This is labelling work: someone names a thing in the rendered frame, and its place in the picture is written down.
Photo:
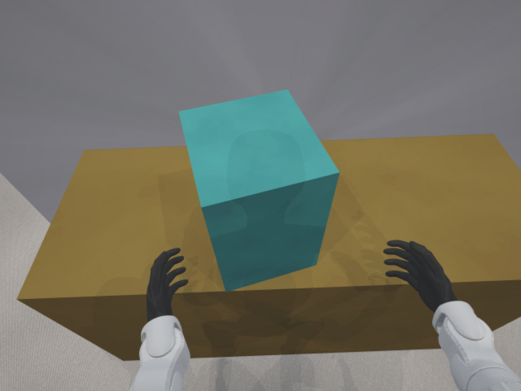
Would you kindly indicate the left robot forearm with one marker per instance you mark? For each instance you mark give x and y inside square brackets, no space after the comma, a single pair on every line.
[164,356]

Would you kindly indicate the right robot hand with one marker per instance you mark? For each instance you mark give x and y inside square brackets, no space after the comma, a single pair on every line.
[426,275]

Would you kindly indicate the carton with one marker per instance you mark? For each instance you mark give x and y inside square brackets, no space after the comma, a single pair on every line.
[265,185]

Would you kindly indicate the left robot hand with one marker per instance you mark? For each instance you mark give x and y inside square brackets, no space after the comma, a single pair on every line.
[159,293]

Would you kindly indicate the right robot forearm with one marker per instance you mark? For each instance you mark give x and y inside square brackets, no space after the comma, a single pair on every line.
[468,343]

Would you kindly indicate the pedestal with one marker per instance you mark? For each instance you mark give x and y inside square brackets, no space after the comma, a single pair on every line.
[457,195]

